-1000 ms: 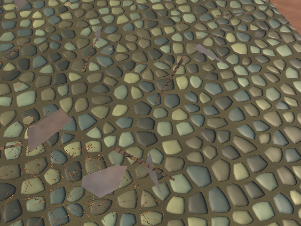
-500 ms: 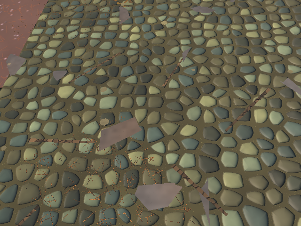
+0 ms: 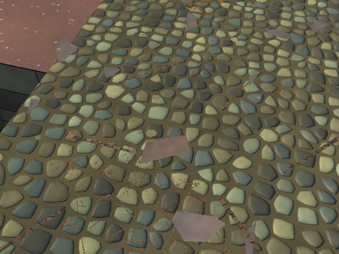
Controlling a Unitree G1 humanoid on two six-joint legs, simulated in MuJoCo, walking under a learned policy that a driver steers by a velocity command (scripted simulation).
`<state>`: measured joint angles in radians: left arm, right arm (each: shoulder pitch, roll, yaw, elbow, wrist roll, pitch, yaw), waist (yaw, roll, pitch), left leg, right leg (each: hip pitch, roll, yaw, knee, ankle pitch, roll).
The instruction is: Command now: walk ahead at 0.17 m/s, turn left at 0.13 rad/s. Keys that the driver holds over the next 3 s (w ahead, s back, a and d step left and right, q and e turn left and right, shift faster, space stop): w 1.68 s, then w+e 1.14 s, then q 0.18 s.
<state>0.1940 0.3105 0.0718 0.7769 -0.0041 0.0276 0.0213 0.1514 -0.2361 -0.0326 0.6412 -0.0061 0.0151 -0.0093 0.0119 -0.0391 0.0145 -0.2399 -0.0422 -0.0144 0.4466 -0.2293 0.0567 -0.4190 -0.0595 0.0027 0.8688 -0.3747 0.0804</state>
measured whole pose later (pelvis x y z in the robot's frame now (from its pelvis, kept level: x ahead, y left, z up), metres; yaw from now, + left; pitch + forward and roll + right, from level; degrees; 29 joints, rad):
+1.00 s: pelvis +0.41 +0.03 +0.00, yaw +0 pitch +1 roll +2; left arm 0.12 0.29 0.04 0.72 -0.01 -0.07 -0.01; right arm 0.35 -0.27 -0.05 0.84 0.01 -0.09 0.02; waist -0.07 -0.05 0.02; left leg -0.03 -0.08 0.05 0.22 -0.20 0.06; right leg -0.69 -0.14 0.04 0.72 0.05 0.02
